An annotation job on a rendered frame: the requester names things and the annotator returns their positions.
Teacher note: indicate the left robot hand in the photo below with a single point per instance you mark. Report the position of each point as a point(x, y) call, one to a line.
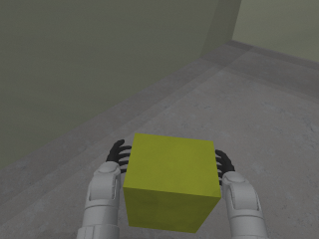
point(115, 156)

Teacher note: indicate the right robot forearm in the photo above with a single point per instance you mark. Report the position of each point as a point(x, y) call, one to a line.
point(244, 210)

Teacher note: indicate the left robot forearm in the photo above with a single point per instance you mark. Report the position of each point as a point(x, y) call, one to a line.
point(100, 220)

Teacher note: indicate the carton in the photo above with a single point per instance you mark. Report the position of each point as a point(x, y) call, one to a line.
point(171, 183)

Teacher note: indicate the right robot hand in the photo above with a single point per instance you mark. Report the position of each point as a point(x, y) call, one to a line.
point(225, 162)

